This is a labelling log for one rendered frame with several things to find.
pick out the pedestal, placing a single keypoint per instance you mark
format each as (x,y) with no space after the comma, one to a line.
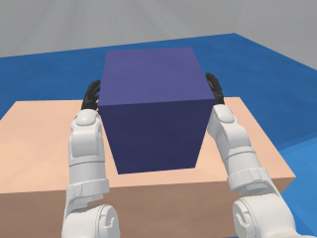
(184,203)

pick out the robot right forearm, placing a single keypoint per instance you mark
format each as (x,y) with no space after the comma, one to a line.
(245,173)

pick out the robot right hand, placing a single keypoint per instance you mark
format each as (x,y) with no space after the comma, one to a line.
(216,88)

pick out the carton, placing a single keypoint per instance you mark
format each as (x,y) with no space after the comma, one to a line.
(155,106)

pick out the right robot upper arm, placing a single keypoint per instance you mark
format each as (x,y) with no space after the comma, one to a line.
(263,216)

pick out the robot left forearm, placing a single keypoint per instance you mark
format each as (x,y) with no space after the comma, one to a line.
(86,161)

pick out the robot left hand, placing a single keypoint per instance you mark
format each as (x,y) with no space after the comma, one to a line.
(90,96)

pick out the left robot upper arm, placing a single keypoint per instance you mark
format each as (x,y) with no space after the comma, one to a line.
(97,221)

